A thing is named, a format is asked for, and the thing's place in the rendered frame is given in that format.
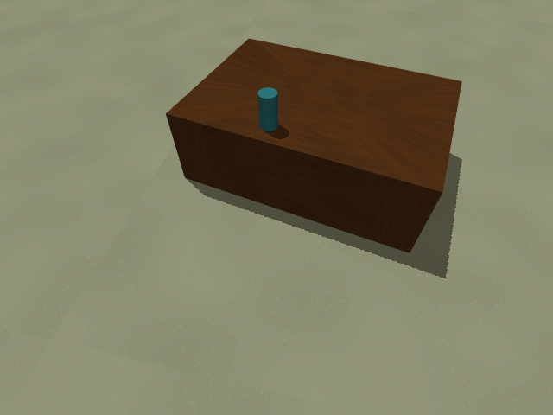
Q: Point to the can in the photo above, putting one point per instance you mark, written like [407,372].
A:
[268,108]

